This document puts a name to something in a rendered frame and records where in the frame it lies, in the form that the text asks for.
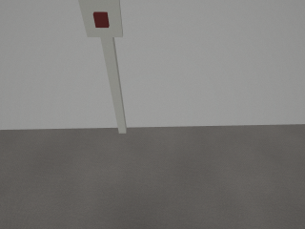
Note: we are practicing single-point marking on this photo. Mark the panel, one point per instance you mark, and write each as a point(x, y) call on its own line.
point(107, 35)

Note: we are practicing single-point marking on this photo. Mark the button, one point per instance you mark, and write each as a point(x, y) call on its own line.
point(101, 19)

